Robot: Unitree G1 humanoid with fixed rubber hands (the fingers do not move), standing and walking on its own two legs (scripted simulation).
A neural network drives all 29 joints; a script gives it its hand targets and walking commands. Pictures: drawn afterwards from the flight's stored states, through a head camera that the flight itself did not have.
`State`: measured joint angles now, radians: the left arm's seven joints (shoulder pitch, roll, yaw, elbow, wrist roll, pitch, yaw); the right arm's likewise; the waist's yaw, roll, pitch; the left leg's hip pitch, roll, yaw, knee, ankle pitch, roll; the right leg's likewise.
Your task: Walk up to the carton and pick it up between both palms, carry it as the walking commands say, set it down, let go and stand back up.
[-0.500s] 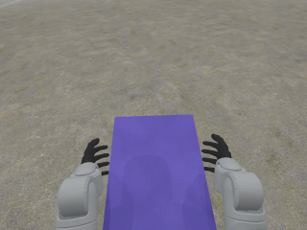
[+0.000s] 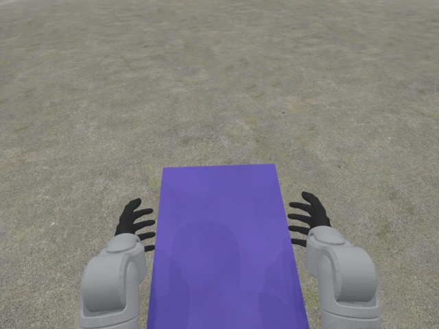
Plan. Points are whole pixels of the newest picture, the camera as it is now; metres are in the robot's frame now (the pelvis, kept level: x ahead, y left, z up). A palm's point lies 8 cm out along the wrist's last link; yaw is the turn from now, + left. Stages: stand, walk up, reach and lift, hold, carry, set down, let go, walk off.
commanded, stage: carry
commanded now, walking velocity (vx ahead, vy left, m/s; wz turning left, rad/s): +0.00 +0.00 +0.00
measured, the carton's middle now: (222, 248) +0.30 +0.00 +0.01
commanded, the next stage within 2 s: none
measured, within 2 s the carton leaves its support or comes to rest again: neither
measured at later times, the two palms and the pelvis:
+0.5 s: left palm (126, 239) +0.27 +0.15 +0.10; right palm (314, 231) +0.26 -0.15 +0.11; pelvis +0.01 +0.00 +0.00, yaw +0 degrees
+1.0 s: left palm (126, 236) +0.28 +0.16 +0.10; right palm (309, 227) +0.27 -0.15 +0.10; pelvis +0.02 +0.01 +0.00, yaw +0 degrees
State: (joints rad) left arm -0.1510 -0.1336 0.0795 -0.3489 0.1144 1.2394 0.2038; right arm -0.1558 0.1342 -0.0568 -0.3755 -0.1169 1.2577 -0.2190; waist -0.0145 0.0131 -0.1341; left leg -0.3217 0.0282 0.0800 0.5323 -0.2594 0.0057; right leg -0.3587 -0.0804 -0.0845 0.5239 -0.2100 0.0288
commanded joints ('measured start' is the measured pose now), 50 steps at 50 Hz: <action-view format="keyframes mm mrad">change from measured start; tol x2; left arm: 1 -436 -936 -603 -101 -394 -21 -265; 50 -430 -944 -595 -89 -379 -49 -272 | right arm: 1 -407 977 611 -86 403 -21 271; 50 -397 986 590 -54 388 -55 284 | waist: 1 0 -13 -202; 50 -1 -7 -207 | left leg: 1 35 91 -73 -98 113 13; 50 57 97 -65 -83 187 18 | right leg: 1 128 -65 58 -58 129 -13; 50 140 -64 50 -37 165 -14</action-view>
